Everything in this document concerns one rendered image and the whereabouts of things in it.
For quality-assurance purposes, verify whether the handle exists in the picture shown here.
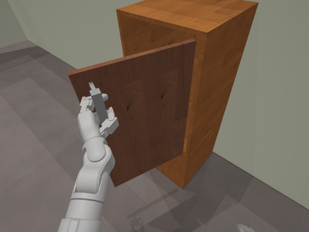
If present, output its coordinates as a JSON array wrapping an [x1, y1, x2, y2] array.
[[89, 82, 109, 124]]

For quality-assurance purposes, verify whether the left robot forearm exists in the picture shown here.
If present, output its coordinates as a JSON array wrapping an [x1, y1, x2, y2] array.
[[58, 137, 115, 232]]

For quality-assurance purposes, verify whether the left robot hand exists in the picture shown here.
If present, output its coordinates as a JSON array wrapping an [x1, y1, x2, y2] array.
[[77, 94, 119, 143]]

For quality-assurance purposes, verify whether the cupboard door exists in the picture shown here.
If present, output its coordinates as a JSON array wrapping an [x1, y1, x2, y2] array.
[[67, 39, 197, 187]]

